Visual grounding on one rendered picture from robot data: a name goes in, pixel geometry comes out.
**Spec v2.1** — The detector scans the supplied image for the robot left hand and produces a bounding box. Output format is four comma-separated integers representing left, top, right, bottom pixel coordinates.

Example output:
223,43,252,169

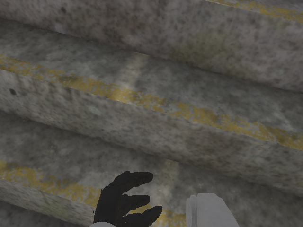
93,170,163,227

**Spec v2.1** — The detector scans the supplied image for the robot right thigh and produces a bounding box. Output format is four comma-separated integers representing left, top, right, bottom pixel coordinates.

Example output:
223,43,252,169
186,193,240,227

